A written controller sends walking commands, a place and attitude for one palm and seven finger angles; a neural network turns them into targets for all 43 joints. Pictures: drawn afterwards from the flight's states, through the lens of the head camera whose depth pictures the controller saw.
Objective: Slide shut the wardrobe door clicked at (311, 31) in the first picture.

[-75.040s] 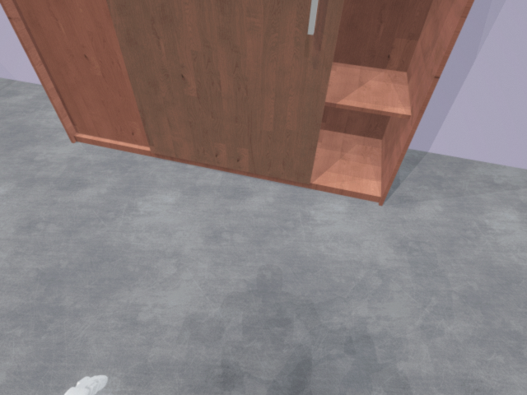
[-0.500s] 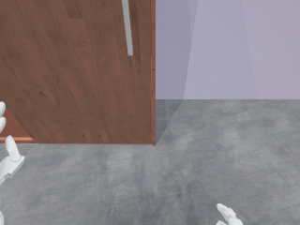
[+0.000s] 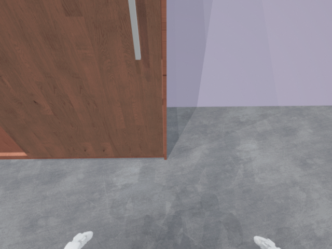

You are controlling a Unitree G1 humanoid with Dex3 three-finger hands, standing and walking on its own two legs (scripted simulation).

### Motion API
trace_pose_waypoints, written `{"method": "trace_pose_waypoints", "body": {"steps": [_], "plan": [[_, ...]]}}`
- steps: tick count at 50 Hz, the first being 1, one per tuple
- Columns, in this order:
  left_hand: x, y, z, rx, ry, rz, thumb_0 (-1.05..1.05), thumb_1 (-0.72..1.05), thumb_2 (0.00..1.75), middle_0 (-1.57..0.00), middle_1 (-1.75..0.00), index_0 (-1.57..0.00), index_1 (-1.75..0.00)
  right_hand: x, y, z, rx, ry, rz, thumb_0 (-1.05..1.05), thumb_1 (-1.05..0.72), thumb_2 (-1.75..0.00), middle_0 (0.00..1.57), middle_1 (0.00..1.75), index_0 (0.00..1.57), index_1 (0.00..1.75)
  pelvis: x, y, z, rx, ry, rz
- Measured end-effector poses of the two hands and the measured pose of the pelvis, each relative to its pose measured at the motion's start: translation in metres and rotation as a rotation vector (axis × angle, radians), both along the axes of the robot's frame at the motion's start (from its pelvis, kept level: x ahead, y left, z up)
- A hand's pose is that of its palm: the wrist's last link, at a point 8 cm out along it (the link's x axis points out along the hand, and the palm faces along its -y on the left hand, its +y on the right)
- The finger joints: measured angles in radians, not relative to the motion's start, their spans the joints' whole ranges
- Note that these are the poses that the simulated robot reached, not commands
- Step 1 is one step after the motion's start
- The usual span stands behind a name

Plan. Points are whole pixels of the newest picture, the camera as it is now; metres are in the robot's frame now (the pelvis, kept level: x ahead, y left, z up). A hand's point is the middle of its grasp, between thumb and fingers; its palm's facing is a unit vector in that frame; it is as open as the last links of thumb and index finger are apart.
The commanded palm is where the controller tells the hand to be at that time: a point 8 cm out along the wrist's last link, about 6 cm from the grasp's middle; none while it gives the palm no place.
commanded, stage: let the arm hang, fingers relaxed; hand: left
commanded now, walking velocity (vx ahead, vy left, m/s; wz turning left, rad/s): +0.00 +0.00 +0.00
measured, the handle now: (134, 15) +0.80 +0.15 +0.22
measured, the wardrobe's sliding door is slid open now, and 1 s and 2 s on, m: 0.00 0.00 0.00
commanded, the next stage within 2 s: look to check the result in 0.86 s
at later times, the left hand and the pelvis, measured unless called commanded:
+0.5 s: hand out of the picture +0.01 +0.22 -0.15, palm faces +0.00 -0.96 -0.27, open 7.4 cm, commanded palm none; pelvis +0.01 +0.02 +0.02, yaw -1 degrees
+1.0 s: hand out of the picture +0.02 +0.20 -0.16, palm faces -0.01 -0.98 -0.20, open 7.4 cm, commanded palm none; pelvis +0.02 +0.02 +0.02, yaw -1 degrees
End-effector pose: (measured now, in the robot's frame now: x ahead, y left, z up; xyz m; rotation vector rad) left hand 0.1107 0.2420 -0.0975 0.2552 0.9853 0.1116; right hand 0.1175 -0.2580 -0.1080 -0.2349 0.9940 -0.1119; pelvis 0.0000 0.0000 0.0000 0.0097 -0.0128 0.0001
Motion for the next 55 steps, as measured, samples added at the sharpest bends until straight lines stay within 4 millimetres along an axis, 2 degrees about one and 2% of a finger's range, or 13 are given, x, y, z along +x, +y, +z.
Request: {"method": "trace_pose_waypoints", "body": {"steps": [2,3,6,9,13,16,20,24,35,55], "plan": [[-0.029,-0.026,-0.026,-0.088,0.128,0.012,0.01,0.91,0.90,-0.20,-0.30,-0.19,-0.30,-0.023,0.003,-0.001,-0.008,0.087,-0.011,0.00,-0.90,-0.90,0.20,0.30,0.20,0.30,-0.001,-0.001,0.003,-0.002,-0.006,0.000],[-0.038,-0.026,-0.031,-0.098,0.144,0.064,-0.01,0.95,0.90,-0.20,-0.30,-0.20,-0.30,-0.034,0.005,-0.002,-0.012,0.133,-0.013,0.00,-0.90,-0.90,0.20,0.30,0.20,0.30,-0.002,-0.003,0.004,-0.006,-0.007,0.004],[-0.059,-0.019,-0.038,-0.094,0.208,0.092,-0.03,1.01,0.90,-0.21,-0.30,-0.21,-0.30,-0.065,0.011,-0.004,-0.014,0.261,-0.018,0.00,-0.90,-0.90,0.20,0.30,0.20,0.30,-0.003,-0.005,0.008,-0.017,-0.005,0.014],[-0.081,-0.009,-0.038,-0.075,0.285,0.104,-0.03,1.00,0.90,-0.21,-0.30,-0.21,-0.30,-0.088,0.016,-0.009,-0.002,0.342,-0.042,0.00,-0.90,-0.90,0.20,0.30,0.20,0.30,-0.003,-0.002,0.011,-0.025,-0.002,0.018],[-0.104,0.006,-0.031,-0.034,0.371,0.124,-0.01,0.96,0.90,-0.21,-0.30,-0.20,-0.30,-0.106,0.026,-0.016,0.029,0.393,-0.074,0.00,-0.90,-0.90,0.20,0.30,0.20,0.30,-0.001,0.004,0.014,-0.026,-0.001,0.012],[-0.114,0.016,-0.025,-0.005,0.410,0.136,-0.01,0.94,0.90,-0.20,-0.30,-0.20,-0.30,-0.112,0.035,-0.021,0.055,0.405,-0.091,0.00,-0.90,-0.90,0.20,0.30,0.20,0.30,0.001,0.008,0.015,-0.024,-0.003,0.005],[-0.116,0.024,-0.021,0.018,0.425,0.143,0.00,0.92,0.90,-0.20,-0.30,-0.20,-0.30,-0.114,0.046,-0.026,0.082,0.407,-0.103,0.00,-0.90,-0.90,0.20,0.30,0.20,0.30,0.004,0.012,0.016,-0.020,-0.007,-0.005],[-0.109,0.023,-0.021,0.015,0.413,0.137,0.00,0.92,0.90,-0.20,-0.30,-0.20,-0.30,-0.112,0.054,-0.027,0.095,0.402,-0.110,0.00,-0.91,-0.90,0.20,0.30,0.20,0.30,0.007,0.016,0.016,-0.016,-0.011,-0.012],[-0.082,0.000,-0.032,-0.060,0.369,0.097,0.00,0.91,0.90,-0.20,-0.30,-0.20,-0.30,-0.107,0.057,-0.022,0.080,0.387,-0.134,0.00,-0.91,-0.90,0.20,0.30,0.20,0.30,0.013,0.020,0.017,-0.011,-0.015,-0.023],[-0.092,0.004,-0.032,-0.052,0.440,0.114,0.00,0.91,0.90,-0.20,-0.30,-0.20,-0.30,-0.102,0.062,-0.022,0.079,0.417,-0.146,0.00,-0.91,-0.90,0.20,0.30,0.20,0.30,0.024,0.023,0.018,-0.013,-0.013,-0.027]]}}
